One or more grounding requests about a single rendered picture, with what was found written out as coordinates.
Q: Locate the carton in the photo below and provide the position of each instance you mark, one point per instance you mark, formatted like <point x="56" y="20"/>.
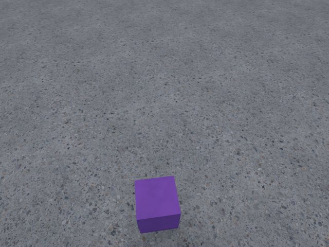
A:
<point x="157" y="205"/>

